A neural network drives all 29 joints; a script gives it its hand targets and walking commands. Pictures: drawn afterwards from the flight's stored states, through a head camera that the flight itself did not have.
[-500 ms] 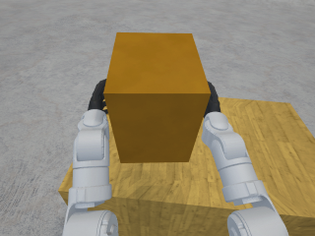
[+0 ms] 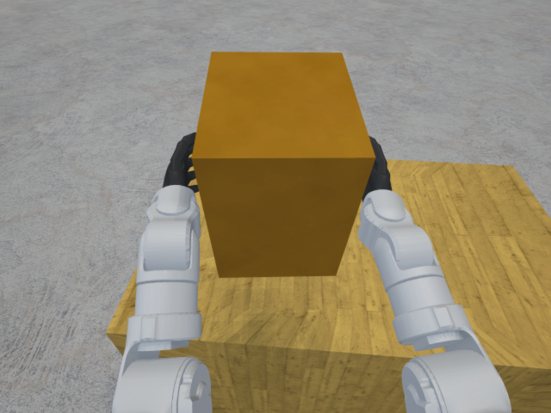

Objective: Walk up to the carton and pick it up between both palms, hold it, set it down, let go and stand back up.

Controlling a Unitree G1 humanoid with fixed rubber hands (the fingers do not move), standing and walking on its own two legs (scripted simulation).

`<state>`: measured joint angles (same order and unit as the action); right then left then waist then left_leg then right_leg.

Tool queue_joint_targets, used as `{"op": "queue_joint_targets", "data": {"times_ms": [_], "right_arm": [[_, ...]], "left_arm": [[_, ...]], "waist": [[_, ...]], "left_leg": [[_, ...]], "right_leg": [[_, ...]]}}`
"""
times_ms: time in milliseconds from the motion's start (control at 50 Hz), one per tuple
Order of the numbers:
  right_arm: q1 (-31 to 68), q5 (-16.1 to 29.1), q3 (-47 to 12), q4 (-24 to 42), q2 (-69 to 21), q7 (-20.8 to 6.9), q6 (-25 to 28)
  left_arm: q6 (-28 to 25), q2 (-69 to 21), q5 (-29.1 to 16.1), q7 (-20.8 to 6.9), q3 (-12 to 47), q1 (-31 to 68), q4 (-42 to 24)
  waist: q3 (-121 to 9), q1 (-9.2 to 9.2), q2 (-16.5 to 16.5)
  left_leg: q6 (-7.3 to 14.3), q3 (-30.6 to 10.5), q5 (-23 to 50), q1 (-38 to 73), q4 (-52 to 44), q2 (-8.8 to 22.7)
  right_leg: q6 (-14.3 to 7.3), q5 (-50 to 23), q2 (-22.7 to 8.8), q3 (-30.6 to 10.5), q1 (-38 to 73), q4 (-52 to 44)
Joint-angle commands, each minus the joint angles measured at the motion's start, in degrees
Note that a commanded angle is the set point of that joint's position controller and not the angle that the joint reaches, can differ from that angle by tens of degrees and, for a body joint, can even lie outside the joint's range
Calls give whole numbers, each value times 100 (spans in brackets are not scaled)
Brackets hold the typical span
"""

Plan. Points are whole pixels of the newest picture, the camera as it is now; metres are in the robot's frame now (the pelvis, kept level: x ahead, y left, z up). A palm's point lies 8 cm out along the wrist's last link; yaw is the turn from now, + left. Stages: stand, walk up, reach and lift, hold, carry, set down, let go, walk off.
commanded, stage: hold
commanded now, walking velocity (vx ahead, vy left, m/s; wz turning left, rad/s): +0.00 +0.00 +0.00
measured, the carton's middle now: (277, 170) +0.40 +0.00 +0.18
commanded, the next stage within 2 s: none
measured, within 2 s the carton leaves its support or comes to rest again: neither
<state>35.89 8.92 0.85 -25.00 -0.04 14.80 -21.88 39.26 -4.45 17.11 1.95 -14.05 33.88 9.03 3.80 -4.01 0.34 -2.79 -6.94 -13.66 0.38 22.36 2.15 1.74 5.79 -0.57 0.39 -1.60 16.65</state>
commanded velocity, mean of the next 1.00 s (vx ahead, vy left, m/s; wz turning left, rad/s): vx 0.00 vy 0.00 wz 0.00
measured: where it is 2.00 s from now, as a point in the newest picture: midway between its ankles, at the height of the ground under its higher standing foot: outside the picture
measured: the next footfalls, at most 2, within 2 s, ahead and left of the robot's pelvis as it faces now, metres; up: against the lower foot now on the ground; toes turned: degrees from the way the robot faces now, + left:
none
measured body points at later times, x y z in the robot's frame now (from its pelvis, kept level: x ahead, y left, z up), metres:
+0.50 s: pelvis +0.01 +0.01 +0.00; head -0.04 +0.03 +0.45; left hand +0.37 +0.16 +0.17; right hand +0.37 -0.11 +0.17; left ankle +0.00 +0.15 -0.74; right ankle +0.05 -0.14 -0.74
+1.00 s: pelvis +0.00 +0.00 +0.00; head -0.04 +0.01 +0.45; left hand +0.37 +0.14 +0.17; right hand +0.37 -0.14 +0.17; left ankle +0.00 +0.15 -0.74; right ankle +0.05 -0.14 -0.74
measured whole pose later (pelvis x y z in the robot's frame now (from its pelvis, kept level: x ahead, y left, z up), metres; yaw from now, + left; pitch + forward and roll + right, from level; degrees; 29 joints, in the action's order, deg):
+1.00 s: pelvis +0.00 +0.00 +0.00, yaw +0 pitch -10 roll -1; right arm 34.5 9.1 -0.4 -22.0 -0.2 15.7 -23.4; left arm 40.5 -4.8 17.3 1.1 -14.3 32.3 6.2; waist 4.9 -4.2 0.8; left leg -2.8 -6.9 -13.6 0.7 22.3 2.1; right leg 1.7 5.9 -0.6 0.4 -1.4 16.9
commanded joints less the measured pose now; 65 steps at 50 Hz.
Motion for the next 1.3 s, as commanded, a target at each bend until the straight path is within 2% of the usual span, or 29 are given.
{"op": "queue_joint_targets", "data": {"times_ms": [0, 100, 120, 140, 160, 200, 220, 280, 320, 380, 420, 440, 480, 500, 580, 600, 660, 680, 720, 760, 800, 860, 900, 920, 1000, 1100, 1180, 1240, 1280], "right_arm": [[4843, 676, -2768, 2338, -3907, -701, 509], [5224, 741, -2776, 2702, -3689, -636, 446], [5028, 839, -2920, 3141, -3754, -577, 515], [5029, 861, -2932, 2975, -3741, -579, 448], [4565, 814, -2872, 2593, -3744, -570, 361], [4677, 909, -3019, 2903, -3622, -596, 370], [4411, 815, -2800, 2359, -3591, -613, 250], [3955, 732, -2511, 2142, -3426, -629, 201], [4142, 703, -2420, 1964, -3372, -693, 197], [4662, 764, -2597, 2791, -3476, -676, 447], [4781, 880, -2787, 2914, -3443, -698, 500], [4746, 807, -2664, 3010, -3390, -687, 508], [5024, 844, -2833, 3225, -3469, -702, 568], [4881, 736, -2537, 2670, -3391, -721, 504], [4809, 576, -2402, 2263, -3377, -822, 430], [4787, 599, -2472, 2447, -3468, -848, 426], [4541, 568, -2416, 2082, -3451, -781, 374], [4684, 714, -2643, 2592, -3639, -778, 477], [5044, 583, -2454, 2356, -3415, -750, 430], [4771, 629, -2499, 2130, -3495, -780, 418], [5201, 557, -2562, 2540, -3577, -751, 535], [5365, 731, -2785, 2795, -3775, -741, 602], [5056, 680, -2740, 2644, -3928, -749, 567], [5166, 567, -2636, 2432, -3829, -741, 535], [5026, 642, -2758, 2617, -3896, -732, 603], [5108, 449, -2464, 2102, -3747, -767, 485], [5174, 462, -2476, 2189, -3811, -753, 539], [4967, 551, -2537, 2191, -3742, -666, 545], [4856, 688, -2602, 2489, -3804, -593, 552]], "left_arm": [[-580, -3252, -956, -892, 2825, 4097, -1233], [-412, -3244, -986, -1020, 2885, 3956, -922], [-433, -3343, -1063, -1029, 3049, 3635, -1243], [-472, -3335, -1120, -981, 3158, 4103, -1636], [-493, -3344, -1135, -981, 3232, 4065, -1719], [-447, -3452, -1267, -912, 3537, 4161, -2062], [-431, -3298, -1173, -915, 3373, 4242, -1902], [-231, -3280, -999, -1058, 3238, 3736, -1748], [-150, -3258, -887, -1105, 3109, 3784, -1580], [-222, -3528, -1099, -1096, 3374, 3830, -1738], [-215, -3825, -1293, -964, 3793, 3866, -2027], [-253, -3861, -1348, -937, 3889, 3990, -2078], [-290, -3816, -1372, -822, 3926, 3990, -2030], [-290, -3616, -1238, -837, 3694, 4046, -1602], [-262, -3565, -1056, -878, 3302, 4042, -1386], [-241, -3589, -1116, -866, 3446, 4092, -1731], [-216, -3517, -1058, -971, 3281, 3976, -1363], [-242, -3711, -1178, -949, 3479, 3949, -1738], [-188, -3388, -883, -979, 3052, 3821, -947], [-197, -3334, -761, -1021, 2855, 3845, -969], [-313, -3406, -863, -1032, 2876, 3911, -950], [-440, -3481, -1051, -966, 3059, 4097, -1248], [-558, -3494, -1240, -884, 3294, 4582, -1630], [-540, -3401, -1094, -881, 3095, 4425, -1153], [-595, -3442, -1209, -850, 3259, 4385, -1462], [-509, -3218, -1000, -933, 2858, 4281, -764], [-493, -3180, -817, -1047, 2635, 4202, -873], [-420, -3271, -862, -1127, 2712, 3997, -955], [-500, -3478, -1165, -1063, 3238, 4355, -1578]], "waist": [[-3064, 87, 108], [-2981, 80, 87], [-3280, -5, -7], [-3404, 23, -75], [-3214, -163, -115], [-3394, -147, -344], [-3032, -135, -487], [-2605, -311, -479], [-2397, -256, -465], [-3064, -243, -497], [-3175, -177, -706], [-3244, -332, -773], [-3460, -143, -768], [-2923, -208, -630], [-2605, -110, -370], [-2825, -150, -401], [-2651, -243, -339], [-3309, -154, -370], [-2765, -40, -330], [-2496, 48, -352], [-2896, 7, -45], [-3186, 108, -110], [-3475, -27, -124], [-3199, 38, -164], [-3386, -12, -158], [-2793, 50, -20], [-3062, 145, -64], [-2987, -41, 14], [-3633, -198, -323]], "left_leg": [[215, 665, 1629, -472, -406, -631], [228, 684, 1477, -625, -376, -646], [171, 655, 2111, -352, -268, -642], [154, 640, 1997, -337, -247, -651], [51, 559, 2292, -134, -225, -590], [-85, 538, 2811, 98, -109, -548], [-113, 503, 2421, 48, -165, -556], [-140, 558, 2342, 37, -225, -570], [-128, 614, 2057, -82, -299, -541], [-70, 611, 2568, 111, -164, -497], [-254, 487, 3074, 369, 0, -478], [-343, 434, 3165, 483, 48, -439], [-298, 439, 3085, 459, 84, -455], [-283, 475, 2534, 213, -52, -467], [-90, 538, 1697, -160, -338, -470], [-87, 555, 1908, -121, -306, -459], [-66, 559, 1838, -151, -317, -492], [-111, 574, 2376, 75, -168, -489], [-28, 643, 1899, -194, -313, -519], [46, 662, 1622, -338, -430, -535], [141, 678, 1556, -409, -443, -560], [163, 689, 1769, -383, -338, -609], [91, 637, 1747, -261, -280, -561], [139, 652, 1405, -377, -406, -581], [102, 617, 1732, -260, -291, -563], [244, 685, 731, -730, -532, -603], [278, 777, 994, -688, -566, -659], [184, 705, 1680, -356, -408, -615], [-18, 624, 2333, -33, -177, -602]], "right_leg": [[143, -1309, 371, 290, 2006, 69], [148, -1090, 442, 330, 1951, 102], [138, -1692, 428, 281, 2188, 132], [172, -1627, 416, 336, 2112, 198], [142, -1587, 475, 354, 1939, 161], [92, -1577, 557, 404, 1758, 177], [58, -1107, 530, 370, 1498, 89], [23, -1189, 456, 378, 1622, 46], [11, -826, 454, 417, 1465, 35], [-3, -1216, 491, 384, 1673, 62], [-75, -1167, 598, 416, 1354, 99], [-82, -1206, 608, 456, 1303, 78], [-72, -1029, 592, 448, 1156, 78], [-86, -537, 582, 462, 993, -27], [-79, -292, 498, 424, 1144, -12], [-75, -592, 483, 376, 1314, 36], [-46, -561, 460, 399, 1397, 8], [-52, -1046, 485, 414, 1502, 118], [-43, -576, 478, 372, 1412, -63], [-46, -617, 420, 409, 1598, -24], [39, -794, 393, 411, 1790, -14], [69, -1067, 423, 342, 1895, 68], [51, -961, 438, 390, 1714, 118], [26, -672, 422, 373, 1576, 17], [47, -960, 434, 383, 1598, 87], [87, -298, 327, 334, 1547, -1], [130, -623, 280, 342, 1908, 40], [144, -1109, 340, 400, 1986, 69], [98, -1547, 433, 410, 2005, 191]]}}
